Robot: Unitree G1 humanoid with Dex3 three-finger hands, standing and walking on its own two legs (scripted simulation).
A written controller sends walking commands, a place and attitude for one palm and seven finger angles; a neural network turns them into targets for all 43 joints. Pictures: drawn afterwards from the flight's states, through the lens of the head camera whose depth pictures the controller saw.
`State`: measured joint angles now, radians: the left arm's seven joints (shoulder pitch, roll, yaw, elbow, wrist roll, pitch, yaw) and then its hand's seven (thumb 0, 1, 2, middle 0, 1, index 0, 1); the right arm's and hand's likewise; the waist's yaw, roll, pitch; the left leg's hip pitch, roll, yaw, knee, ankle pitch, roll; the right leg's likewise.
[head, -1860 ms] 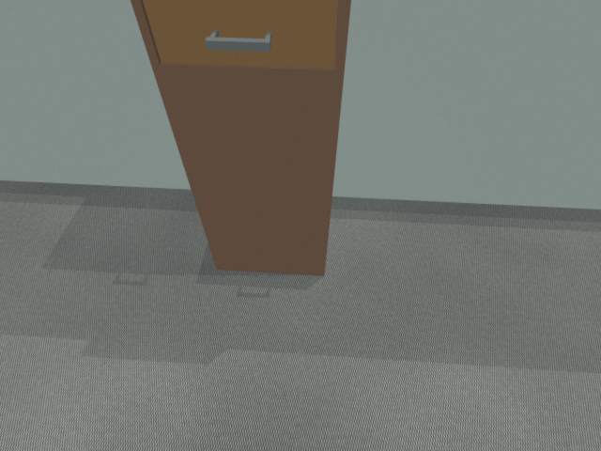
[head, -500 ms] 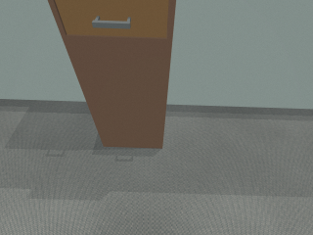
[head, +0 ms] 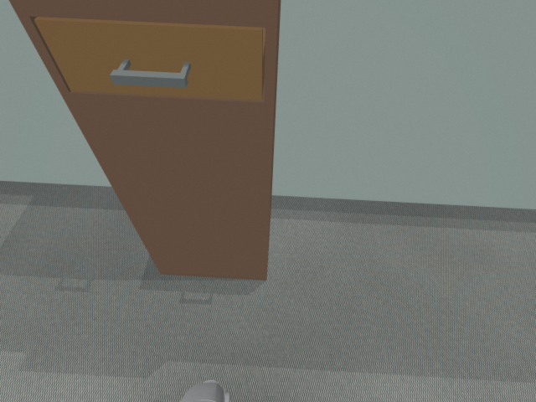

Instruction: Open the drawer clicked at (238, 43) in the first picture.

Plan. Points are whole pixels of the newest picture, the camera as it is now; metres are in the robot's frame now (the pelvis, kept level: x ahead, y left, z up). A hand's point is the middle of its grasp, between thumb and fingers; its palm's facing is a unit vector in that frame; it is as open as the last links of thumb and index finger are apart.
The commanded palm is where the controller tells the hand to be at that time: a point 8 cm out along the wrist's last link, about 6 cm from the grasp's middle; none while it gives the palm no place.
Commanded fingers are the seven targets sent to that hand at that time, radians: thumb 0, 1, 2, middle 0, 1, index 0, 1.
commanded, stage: come to a stop and stand still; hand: left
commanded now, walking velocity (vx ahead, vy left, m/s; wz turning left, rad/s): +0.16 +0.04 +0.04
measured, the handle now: (152, 72) +0.61 +0.25 +0.15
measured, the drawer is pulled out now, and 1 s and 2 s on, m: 0.00 0.00 0.00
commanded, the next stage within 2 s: look again from close up in 0.96 s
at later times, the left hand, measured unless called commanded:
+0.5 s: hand out of the picture +0.10 +0.20 -0.18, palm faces +0.05 -0.95 -0.32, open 7.3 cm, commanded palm none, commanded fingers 0.00 0.90 0.90 -0.20 -0.30 -0.20 -0.30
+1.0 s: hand out of the picture +0.07 +0.12 -0.18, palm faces +0.05 -0.98 -0.20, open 7.2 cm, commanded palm none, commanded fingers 0.00 0.90 0.90 -0.20 -0.30 -0.20 -0.30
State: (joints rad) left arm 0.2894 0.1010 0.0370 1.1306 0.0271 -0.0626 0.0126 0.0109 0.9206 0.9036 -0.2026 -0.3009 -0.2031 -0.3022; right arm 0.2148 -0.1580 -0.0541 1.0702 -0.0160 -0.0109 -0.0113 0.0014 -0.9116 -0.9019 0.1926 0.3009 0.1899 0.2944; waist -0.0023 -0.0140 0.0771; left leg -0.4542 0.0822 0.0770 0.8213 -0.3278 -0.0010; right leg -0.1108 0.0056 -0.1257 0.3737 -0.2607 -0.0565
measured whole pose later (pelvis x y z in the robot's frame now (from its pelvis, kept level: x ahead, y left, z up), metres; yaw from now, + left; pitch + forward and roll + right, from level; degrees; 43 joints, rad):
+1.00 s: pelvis +0.03 -0.06 +0.00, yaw +0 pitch -2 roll +0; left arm 0.18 0.16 0.03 1.13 0.01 0.01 0.02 0.00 0.93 0.90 -0.20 -0.30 -0.20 -0.30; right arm 0.28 -0.11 -0.01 1.14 -0.01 0.02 -0.05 0.00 -0.91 -0.90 0.20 0.30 0.19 0.30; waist 0.00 0.02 0.07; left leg -0.11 0.02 0.02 0.43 -0.28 -0.01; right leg -0.20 0.02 -0.07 0.41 -0.18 -0.04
